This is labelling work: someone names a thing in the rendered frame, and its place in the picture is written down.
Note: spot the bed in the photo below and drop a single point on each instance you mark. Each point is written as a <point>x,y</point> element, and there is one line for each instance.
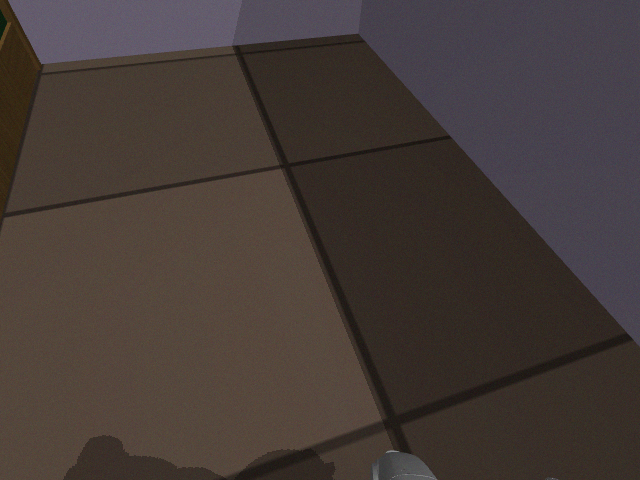
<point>18,68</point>

